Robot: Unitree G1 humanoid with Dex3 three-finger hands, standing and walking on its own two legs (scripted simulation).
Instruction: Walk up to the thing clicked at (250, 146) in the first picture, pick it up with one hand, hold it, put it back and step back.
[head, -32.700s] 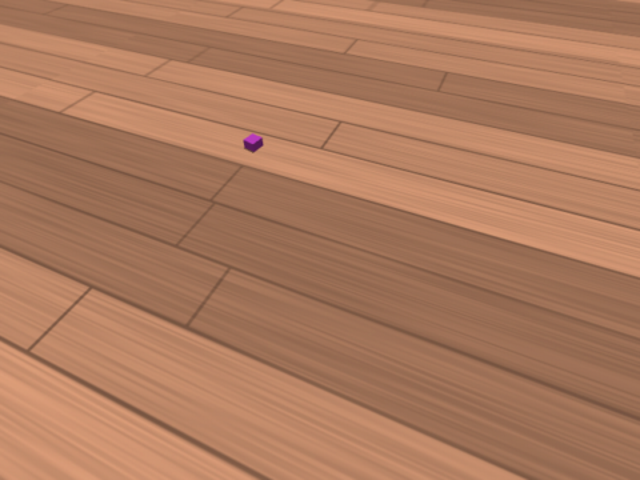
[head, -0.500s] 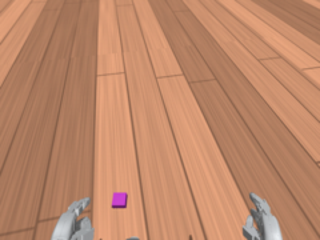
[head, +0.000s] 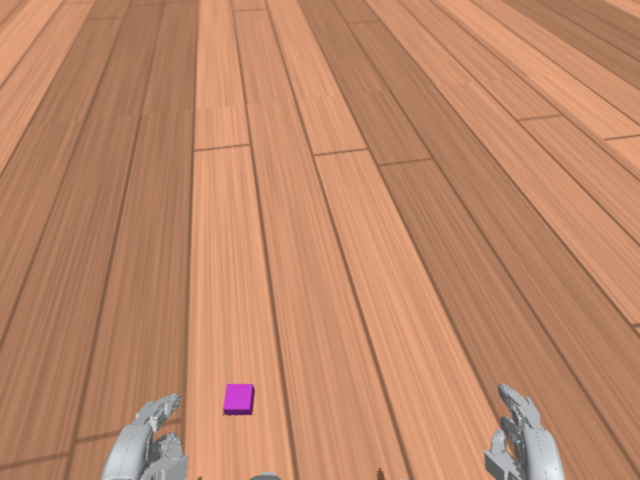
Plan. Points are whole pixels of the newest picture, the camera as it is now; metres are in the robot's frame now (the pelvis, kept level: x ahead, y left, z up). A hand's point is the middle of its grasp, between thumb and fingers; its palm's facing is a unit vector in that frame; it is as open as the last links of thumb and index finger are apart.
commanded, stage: stand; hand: left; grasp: from above
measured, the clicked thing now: (239, 399) +0.45 +0.26 -0.69
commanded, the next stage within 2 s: none
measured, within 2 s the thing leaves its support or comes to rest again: neither
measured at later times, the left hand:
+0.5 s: hand out of the picture +0.05 +0.25 -0.11, palm faces +0.05 -0.94 -0.34, open 7.4 cm
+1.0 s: hand out of the picture +0.02 +0.24 -0.10, palm faces +0.05 -0.94 -0.34, open 7.4 cm
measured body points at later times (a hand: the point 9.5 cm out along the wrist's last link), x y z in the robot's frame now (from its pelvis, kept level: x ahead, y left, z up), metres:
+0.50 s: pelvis -0.01 +0.01 +0.04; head +0.00 +0.02 +0.49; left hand +0.05 +0.30 -0.09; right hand +0.08 -0.27 -0.08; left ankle +0.01 +0.14 -0.68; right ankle +0.00 -0.15 -0.68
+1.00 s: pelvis -0.02 +0.00 +0.06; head -0.03 -0.01 +0.51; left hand +0.02 +0.29 -0.07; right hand +0.05 -0.28 -0.08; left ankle +0.01 +0.14 -0.68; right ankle +0.00 -0.15 -0.68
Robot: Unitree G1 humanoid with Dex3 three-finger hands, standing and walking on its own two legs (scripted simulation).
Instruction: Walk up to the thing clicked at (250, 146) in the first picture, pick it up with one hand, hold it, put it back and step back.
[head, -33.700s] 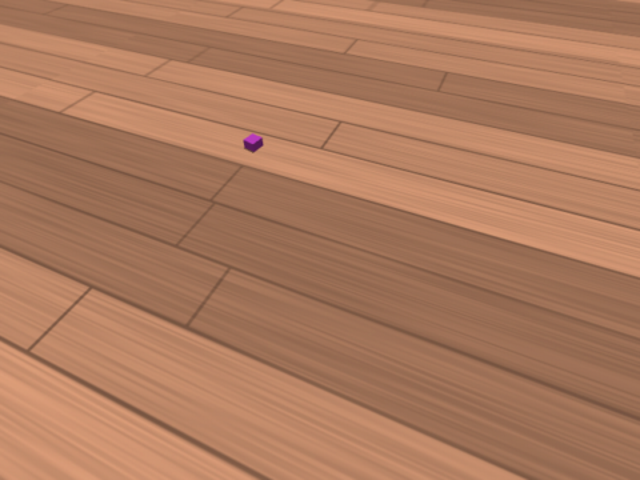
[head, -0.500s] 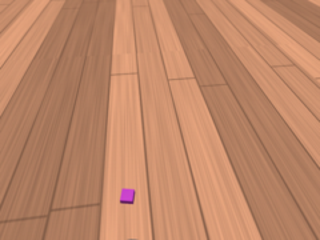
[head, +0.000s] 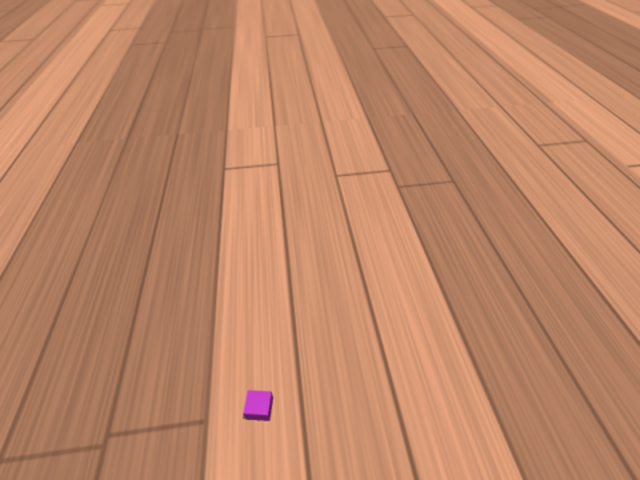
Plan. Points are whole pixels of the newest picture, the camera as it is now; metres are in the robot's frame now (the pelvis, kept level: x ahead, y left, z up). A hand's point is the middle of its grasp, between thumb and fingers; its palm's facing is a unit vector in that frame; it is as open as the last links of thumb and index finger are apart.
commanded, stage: stand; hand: left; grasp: from above
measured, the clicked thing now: (258, 405) +0.47 +0.25 -0.75
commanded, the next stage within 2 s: step back in 1.62 s
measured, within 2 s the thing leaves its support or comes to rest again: neither
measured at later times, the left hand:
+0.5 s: hand out of the picture +0.07 +0.24 -0.16, palm faces +0.02 -0.94 -0.34, open 7.3 cm
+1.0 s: hand out of the picture +0.08 +0.24 -0.15, palm faces +0.01 -0.94 -0.34, open 7.3 cm
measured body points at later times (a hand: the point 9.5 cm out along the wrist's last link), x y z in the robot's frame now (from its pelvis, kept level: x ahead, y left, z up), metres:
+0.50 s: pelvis +0.01 -0.01 +0.00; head +0.01 -0.01 +0.45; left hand +0.07 +0.29 -0.13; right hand +0.07 -0.29 -0.14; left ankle +0.03 +0.14 -0.74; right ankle +0.02 -0.14 -0.74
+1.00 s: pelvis +0.01 -0.01 +0.00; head +0.01 -0.02 +0.45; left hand +0.08 +0.29 -0.13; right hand +0.08 -0.30 -0.14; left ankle +0.03 +0.14 -0.74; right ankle +0.02 -0.15 -0.74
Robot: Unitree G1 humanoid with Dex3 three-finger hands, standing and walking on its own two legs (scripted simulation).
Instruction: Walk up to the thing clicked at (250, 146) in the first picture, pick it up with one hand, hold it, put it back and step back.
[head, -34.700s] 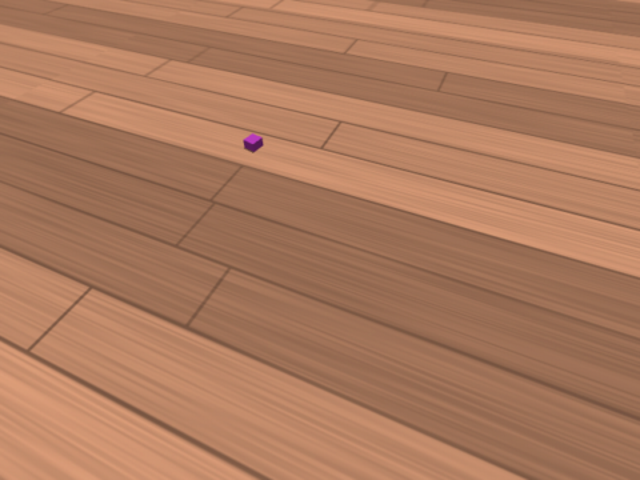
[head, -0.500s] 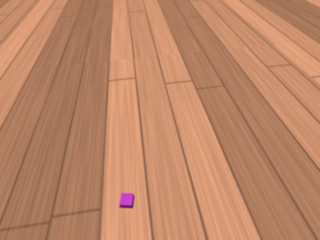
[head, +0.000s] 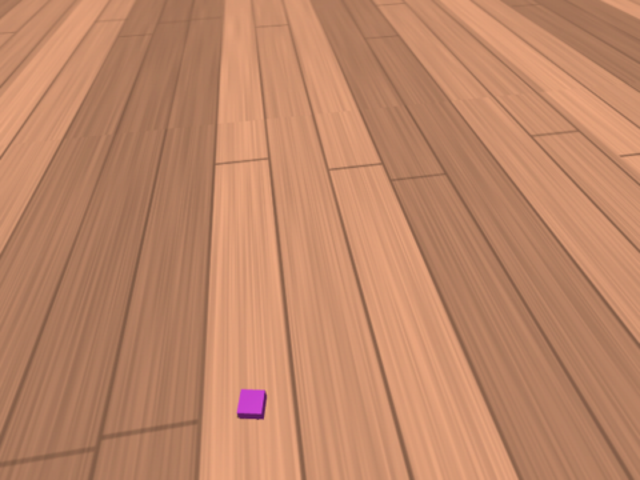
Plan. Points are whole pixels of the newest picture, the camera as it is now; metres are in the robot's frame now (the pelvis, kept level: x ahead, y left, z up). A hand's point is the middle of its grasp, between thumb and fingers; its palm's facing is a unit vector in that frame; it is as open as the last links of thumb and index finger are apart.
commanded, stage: stand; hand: left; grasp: from above
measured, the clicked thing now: (252, 404) +0.46 +0.27 -0.76
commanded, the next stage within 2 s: step back in 0.62 s
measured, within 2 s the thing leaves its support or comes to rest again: neither
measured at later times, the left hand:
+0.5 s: hand out of the picture +0.08 +0.25 -0.15, palm faces +0.00 -0.94 -0.34, open 7.3 cm
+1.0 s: hand out of the picture +0.10 +0.31 -0.18, palm faces +0.00 -0.92 -0.38, open 7.3 cm
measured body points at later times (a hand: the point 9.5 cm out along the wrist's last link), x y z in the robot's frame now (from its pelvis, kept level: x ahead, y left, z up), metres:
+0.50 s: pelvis +0.01 +0.00 +0.00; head +0.01 -0.01 +0.45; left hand +0.08 +0.30 -0.13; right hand +0.07 -0.30 -0.14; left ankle +0.02 +0.15 -0.75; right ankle +0.01 -0.13 -0.75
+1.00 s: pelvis -0.05 +0.03 -0.02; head +0.03 +0.06 +0.42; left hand +0.10 +0.35 -0.15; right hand +0.02 -0.29 -0.13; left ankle -0.02 +0.14 -0.75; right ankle -0.05 -0.11 -0.69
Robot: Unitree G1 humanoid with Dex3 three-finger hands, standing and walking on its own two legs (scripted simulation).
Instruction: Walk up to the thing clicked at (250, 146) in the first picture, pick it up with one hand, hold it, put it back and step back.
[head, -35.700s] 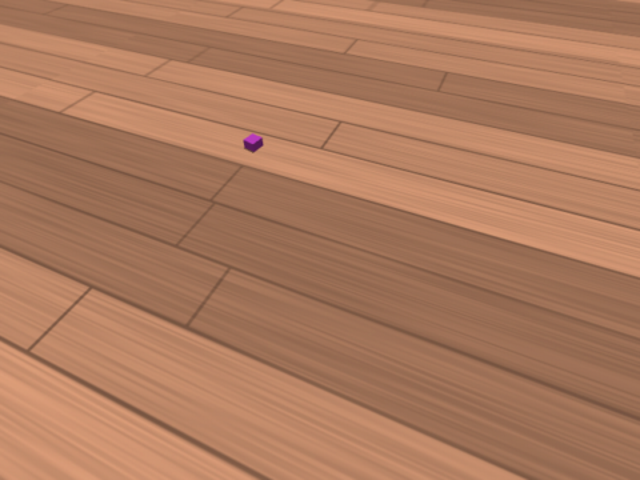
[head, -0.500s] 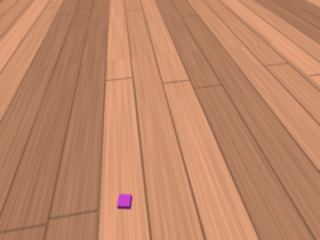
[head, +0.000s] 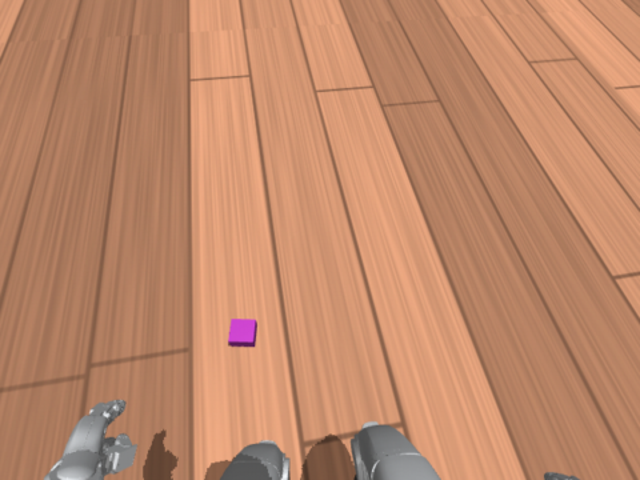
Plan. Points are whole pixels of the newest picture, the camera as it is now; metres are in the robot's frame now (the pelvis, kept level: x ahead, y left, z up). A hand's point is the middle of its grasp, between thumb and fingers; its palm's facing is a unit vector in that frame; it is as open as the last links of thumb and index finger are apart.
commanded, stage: step back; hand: left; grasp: from above
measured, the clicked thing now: (243, 332) +0.50 +0.23 -0.74
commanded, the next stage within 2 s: none
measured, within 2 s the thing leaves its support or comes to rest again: neither
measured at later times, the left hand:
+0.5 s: hand out of the picture +0.02 +0.25 -0.13, palm faces -0.01 -0.91 -0.42, open 7.4 cm
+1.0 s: hand out of the picture -0.17 +0.24 -0.15, palm faces -0.06 -0.91 -0.41, open 7.3 cm
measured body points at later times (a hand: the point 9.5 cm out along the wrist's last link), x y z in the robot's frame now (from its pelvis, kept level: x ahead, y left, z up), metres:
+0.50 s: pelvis -0.10 -0.01 +0.00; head -0.03 -0.03 +0.45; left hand +0.02 +0.30 -0.10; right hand -0.01 -0.33 -0.13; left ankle -0.12 +0.12 -0.68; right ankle -0.06 -0.13 -0.73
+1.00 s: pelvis -0.26 -0.03 -0.01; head -0.21 -0.04 +0.43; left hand -0.17 +0.29 -0.12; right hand -0.13 -0.35 -0.13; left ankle -0.13 +0.11 -0.72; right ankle -0.28 -0.14 -0.73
